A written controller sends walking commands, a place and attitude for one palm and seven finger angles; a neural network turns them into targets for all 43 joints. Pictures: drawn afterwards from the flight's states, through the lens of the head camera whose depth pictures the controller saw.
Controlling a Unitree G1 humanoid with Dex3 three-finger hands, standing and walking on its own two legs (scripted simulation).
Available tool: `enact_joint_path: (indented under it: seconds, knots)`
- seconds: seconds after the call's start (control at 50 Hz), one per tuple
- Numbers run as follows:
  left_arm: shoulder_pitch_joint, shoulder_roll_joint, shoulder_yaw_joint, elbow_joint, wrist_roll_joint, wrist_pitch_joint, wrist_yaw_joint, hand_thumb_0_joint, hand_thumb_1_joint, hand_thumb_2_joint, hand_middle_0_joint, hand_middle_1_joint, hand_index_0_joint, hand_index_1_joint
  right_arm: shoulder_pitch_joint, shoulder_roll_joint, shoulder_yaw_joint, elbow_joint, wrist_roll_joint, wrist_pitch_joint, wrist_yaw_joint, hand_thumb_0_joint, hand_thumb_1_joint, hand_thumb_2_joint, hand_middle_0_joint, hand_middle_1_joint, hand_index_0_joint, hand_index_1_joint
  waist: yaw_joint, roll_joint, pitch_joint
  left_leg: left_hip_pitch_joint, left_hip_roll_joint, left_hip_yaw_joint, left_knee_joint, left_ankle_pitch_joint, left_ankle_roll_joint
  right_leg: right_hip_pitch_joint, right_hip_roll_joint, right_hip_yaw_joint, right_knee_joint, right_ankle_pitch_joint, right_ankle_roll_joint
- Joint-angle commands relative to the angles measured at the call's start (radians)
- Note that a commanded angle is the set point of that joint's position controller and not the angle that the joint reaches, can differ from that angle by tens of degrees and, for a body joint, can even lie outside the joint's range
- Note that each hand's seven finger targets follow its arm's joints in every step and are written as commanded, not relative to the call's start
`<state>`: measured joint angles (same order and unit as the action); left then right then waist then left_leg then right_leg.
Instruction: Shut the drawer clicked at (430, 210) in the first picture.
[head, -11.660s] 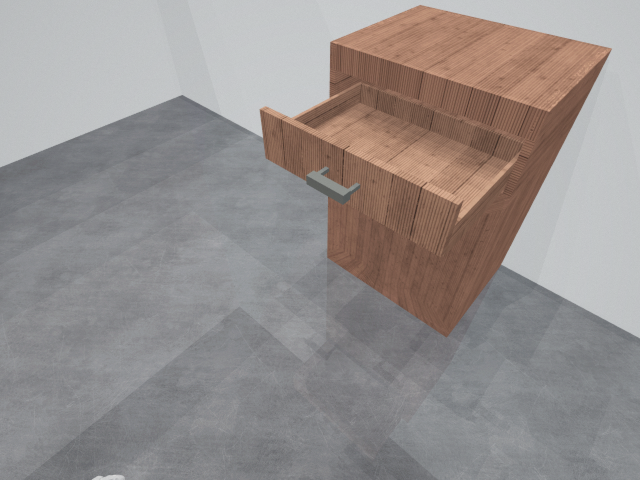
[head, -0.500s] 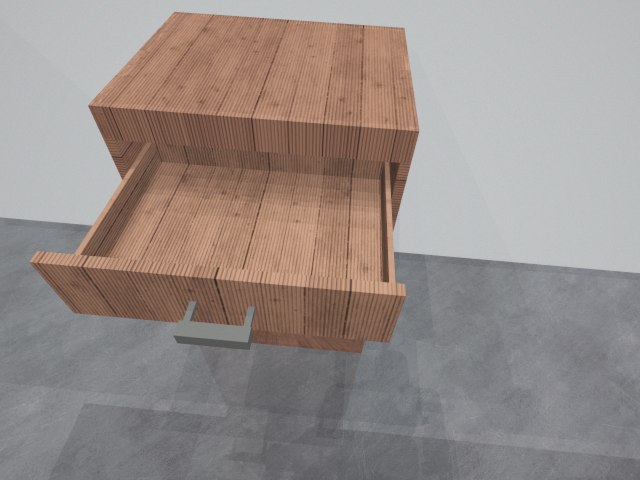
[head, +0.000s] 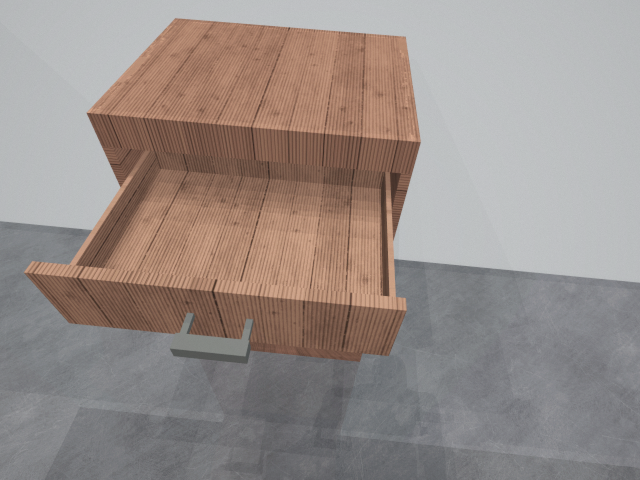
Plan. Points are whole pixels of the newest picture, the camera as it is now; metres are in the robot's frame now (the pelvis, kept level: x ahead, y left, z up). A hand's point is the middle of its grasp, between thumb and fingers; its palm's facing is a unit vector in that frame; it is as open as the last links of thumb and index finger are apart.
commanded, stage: raise the hand and make a fist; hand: left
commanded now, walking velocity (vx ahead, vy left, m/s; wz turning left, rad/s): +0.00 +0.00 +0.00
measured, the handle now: (215, 335) +0.31 +0.17 -0.04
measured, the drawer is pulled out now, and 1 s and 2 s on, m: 0.29 0.29 0.29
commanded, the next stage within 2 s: bring the fist close to the handle in 1.98 s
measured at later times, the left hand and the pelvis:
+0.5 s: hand out of the picture +0.12 +0.15 -0.05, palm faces +0.03 -1.00 -0.02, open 5.9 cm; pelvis -0.05 -0.05 -0.07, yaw +4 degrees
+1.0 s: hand (178, 468) +0.14 +0.16 +0.00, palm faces +0.01 -1.00 -0.07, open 3.5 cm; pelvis -0.03 -0.04 -0.05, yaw +4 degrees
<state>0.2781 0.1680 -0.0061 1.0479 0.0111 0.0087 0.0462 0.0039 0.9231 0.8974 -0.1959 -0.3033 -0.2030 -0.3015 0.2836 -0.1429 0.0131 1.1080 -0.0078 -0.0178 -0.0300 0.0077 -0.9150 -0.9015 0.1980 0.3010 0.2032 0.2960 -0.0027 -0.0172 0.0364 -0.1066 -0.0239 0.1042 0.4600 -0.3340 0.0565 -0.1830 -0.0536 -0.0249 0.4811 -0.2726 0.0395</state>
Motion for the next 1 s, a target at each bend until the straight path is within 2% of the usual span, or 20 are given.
enact_joint_path:
  seconds: [0.0, 0.04, 0.06, 0.08, 0.1, 0.12, 0.14, 0.18, 0.22, 0.26, 0.3, 0.32, 0.36, 0.44, 0.52, 0.58, 0.68, 0.74, 0.84, 0.98]
  knots:
    - [0.066, 0.08, 0.015, -0.028, 0.001, -0.018, 0.006, 0.0, 0.9, 0.9, -0.2, -0.3, -0.2, -0.3, 0.065, -0.109, -0.023, -0.024, 0.004, -0.017, -0.003, 0.0, -0.9, -0.9, 0.2, 0.3, 0.2, 0.3, 0.005, 0.025, 0.023, -0.037, 0.141, -0.133, -0.095, 0.365, -0.01, -0.003, -0.06, 0.053, -0.044, 0.235, -0.066]
    - [0.064, 0.082, 0.015, -0.03, 0.0, -0.017, 0.005, 0.0, 0.9, 0.9, -0.2, -0.3, -0.2, -0.3, 0.064, -0.114, -0.024, -0.023, 0.003, -0.017, -0.003, 0.0, -0.9, -0.9, 0.2, 0.3, 0.2, 0.3, 0.008, 0.015, 0.023, -0.034, 0.141, -0.135, -0.099, 0.363, -0.008, -0.003, -0.061, 0.051, -0.046, 0.235, -0.066]
    - [0.11, 0.112, 0.016, 0.021, 0.012, -0.036, 0.04, 0.0, 0.9, 0.9, -0.2, -0.3, -0.2, -0.3, -0.005, -0.153, -0.028, -0.095, 0.009, -0.022, -0.004, 0.0, -0.9, -0.9, 0.2, 0.3, 0.2, 0.3, 0.017, 0.005, 0.059, -0.115, 0.165, -0.115, 0.085, 0.663, -0.043, -0.032, -0.095, 0.072, -0.014, 0.555, -0.048]
    - [-0.62, 0.366, 0.208, -1.565, -0.174, -0.234, 0.027, 0.0, 0.9, 0.9, -0.22, -0.322, -0.22, -0.322, 0.033, -0.299, -0.062, -0.428, 0.058, -0.181, -0.023, 0.0, -0.9, -0.9, 0.2, 0.3, 0.2, 0.3, -0.074, 0.213, -0.476, 0.18, 0.082, -0.196, -0.022, 0.851, -0.098, 0.045, 0.021, -0.031, 0.074, 0.495, -0.068]
    - [-0.122, 0.256, 0.133, -1.274, -0.082, -0.174, 0.052, 0.0, 0.9, 0.9, -0.24, -0.343, -0.24, -0.343, -0.049, -0.21, -0.03, -0.363, 0.028, -0.286, -0.054, 0.0, -0.9, -0.9, 0.2, 0.3, 0.2, 0.3, -0.004, 0.353, -0.427, 0.303, 0.149, -0.209, -0.086, 1.004, -0.116, -0.102, 0.047, -0.055, 0.193, 0.107, -0.079]
    - [0.166, 0.022, 0.0, -1.097, -0.126, -0.047, 0.074, 0.0, 0.9, 0.9, -0.26, -0.365, -0.26, -0.365, -0.073, -0.173, -0.045, -0.35, 0.042, -0.325, -0.038, 0.0, -0.9, -0.9, 0.2, 0.3, 0.2, 0.3, -0.026, 0.286, -0.272, 0.157, 0.125, -0.182, -0.109, 0.965, -0.149, -0.194, 0.047, -0.079, 0.252, -0.06, -0.061]
    - [0.134, -0.061, -0.047, -1.099, -0.152, -0.04, 0.051, 0.0, 0.9, 0.9, -0.28, -0.387, -0.28, -0.387, -0.026, -0.184, -0.059, -0.329, 0.036, -0.33, -0.018, 0.0, -0.9, -0.9, 0.2, 0.3, 0.2, 0.3, -0.032, 0.154, -0.141, 0.064, 0.113, -0.161, -0.066, 0.836, -0.132, -0.224, 0.034, -0.061, 0.202, -0.049, -0.049]
    - [0.122, 0.036, 0.065, -1.099, -0.161, -0.134, -0.008, 0.0, 0.9, 0.9, -0.32, -0.43, -0.32, -0.43, -0.053, -0.232, -0.092, -0.424, 0.015, -0.338, 0.005, 0.0, -0.9, -0.9, 0.2, 0.3, 0.2, 0.3, -0.033, 0.001, -0.054, -0.138, 0.082, -0.171, 0.065, 0.522, -0.101, -0.252, 0.043, -0.09, 0.094, 0.027, -0.06]
    - [0.374, 0.021, 0.117, -0.967, -0.191, -0.261, -0.102, 0.0, 0.9, 0.9, -0.36, -0.473, -0.36, -0.473, -0.081, -0.232, -0.104, -0.502, 0.013, -0.333, 0.023, 0.0, -0.9, -0.9, 0.2, 0.3, 0.2, 0.3, 0.009, -0.088, -0.116, -0.284, 0.041, -0.138, 0.183, 0.386, -0.081, -0.225, 0.04, -0.084, 0.126, 0.178, -0.073]
    - [0.45, -0.014, 0.124, -0.91, -0.219, -0.41, -0.228, 0.0, 0.9, 0.9, -0.4, -0.517, -0.4, -0.517, -0.131, -0.229, -0.113, -0.567, 0.019, -0.314, 0.04, 0.0, -0.9, -0.9, 0.2, 0.3, 0.2, 0.3, 0.029, -0.277, -0.14, -0.461, 0.024, -0.116, 0.272, 0.291, -0.081, -0.298, 0.052, -0.094, 0.258, 0.176, -0.065]
    - [0.42, 0.031, 0.159, -0.931, -0.245, -0.569, -0.356, 0.0, 0.9, 0.9, -0.44, -0.56, -0.44, -0.56, -0.173, -0.235, -0.124, -0.637, 0.022, -0.318, 0.057, 0.0, -0.9, -0.9, 0.2, 0.3, 0.2, 0.3, 0.035, -0.185, -0.183, -0.58, -0.002, -0.086, 0.361, 0.132, -0.078, -0.363, 0.036, -0.041, 0.336, 0.089, -0.071]
    - [0.408, 0.113, 0.236, -0.906, -0.244, -0.618, -0.4, 0.0, 0.9, 0.9, -0.46, -0.582, -0.46, -0.582, -0.173, -0.238, -0.131, -0.652, 0.031, -0.313, 0.065, 0.0, -0.9, -0.9, 0.2, 0.3, 0.2, 0.3, 0.041, -0.062, -0.186, -0.597, -0.005, -0.08, 0.394, 0.095, -0.082, -0.381, 0.021, -0.001, 0.348, 0.053, -0.084]
    - [0.355, 0.17, 0.29, -0.992, -0.279, -0.616, -0.443, 0.0, 0.9, 0.9, -0.5, -0.625, -0.5, -0.625, -0.21, -0.236, -0.121, -0.735, 0.047, -0.299, 0.054, 0.0, -0.9, -0.9, 0.2, 0.3, 0.2, 0.3, 0.063, -0.044, -0.256, -0.667, -0.022, -0.06, 0.426, 0.018, -0.059, -0.375, 0.022, 0.04, 0.364, -0.073, -0.079]
    - [0.068, 0.233, 0.329, -1.272, -0.346, -0.593, -0.418, 0.0, 0.9, 0.9, -0.58, -0.712, -0.58, -0.712, -0.166, -0.22, -0.104, -0.792, 0.059, -0.292, 0.014, 0.0, -0.9, -0.9, 0.2, 0.3, 0.2, 0.3, 0.018, 0.068, -0.331, -0.702, -0.011, -0.077, 0.497, -0.1, -0.036, -0.434, 0.021, 0.135, 0.322, -0.346, -0.065]
    - [-0.057, 0.204, 0.233, -1.397, -0.331, -0.628, -0.404, 0.0, 0.9, 0.9, -0.66, -0.798, -0.66, -0.798, -0.101, -0.22, -0.08, -0.751, 0.058, -0.311, -0.011, 0.0, -0.9, -0.9, 0.2, 0.3, 0.2, 0.3, -0.065, 0.079, -0.341, -0.664, 0.017, -0.101, 0.561, -0.065, -0.019, -0.469, 0.033, 0.141, 0.321, -0.278, -0.055]
    - [-0.053, 0.221, 0.204, -1.271, -0.319, -0.576, -0.45, 0.0, 0.9, 0.9, -0.72, -0.863, -0.72, -0.863, -0.097, -0.234, -0.066, -0.713, 0.068, -0.331, -0.023, 0.0, -0.9, -0.9, 0.2, 0.3, 0.2, 0.3, -0.081, 0.062, -0.265, -0.693, 0.024, -0.116, 0.558, -0.081, -0.017, -0.474, 0.029, 0.146, 0.283, -0.29, -0.051]
    - [0.079, 0.274, 0.309, -1.198, -0.346, -0.402, -0.482, 0.0, 0.9, 0.9, -0.82, -0.972, -0.82, -0.972, -0.122, -0.225, -0.063, -0.725, 0.076, -0.323, -0.027, 0.0, -0.9, -0.9, 0.2, 0.3, 0.2, 0.3, -0.007, 0.037, -0.36, -0.661, 0.012, -0.123, 0.495, 0.009, -0.021, -0.298, -0.002, 0.15, 0.247, -0.165, -0.031]
    - [0.188, 0.269, 0.376, -1.232, -0.364, -0.365, -0.444, 0.0, 0.9, 0.9, -0.88, -1.037, -0.88, -1.037, -0.141, -0.194, -0.062, -0.732, 0.068, -0.314, -0.019, 0.0, -0.9, -0.9, 0.2, 0.3, 0.2, 0.3, 0.034, 0.006, -0.399, -0.65, 0.006, -0.128, 0.457, 0.076, -0.032, -0.205, -0.016, 0.13, 0.263, -0.004, -0.017]
    - [0.265, 0.179, 0.304, -1.249, -0.349, -0.407, -0.4, 0.0, 0.9, 0.9, -0.98, -1.145, -0.98, -1.145, -0.144, -0.188, -0.071, -0.725, 0.06, -0.32, -0.009, 0.0, -0.9, -0.9, 0.2, 0.3, 0.2, 0.3, 0.012, -0.07, -0.277, -0.635, 0.005, -0.127, 0.409, 0.051, -0.035, -0.278, -0.002, 0.088, 0.247, -0.038, -0.019]
    - [0.269, 0.175, 0.242, -1.4, -0.332, -0.48, -0.393, 0.0, 0.9, 0.9, -1.12, -1.297, -1.12, -1.297, -0.102, -0.21, -0.079, -0.726, 0.06, -0.359, -0.006, 0.0, -0.9, -0.9, 0.2, 0.3, 0.2, 0.3, -0.007, 0.036, -0.322, -0.527, 0.011, -0.132, 0.385, 0.075, -0.026, -0.337, 0.033, 0.017, 0.288, -0.056, -0.05]
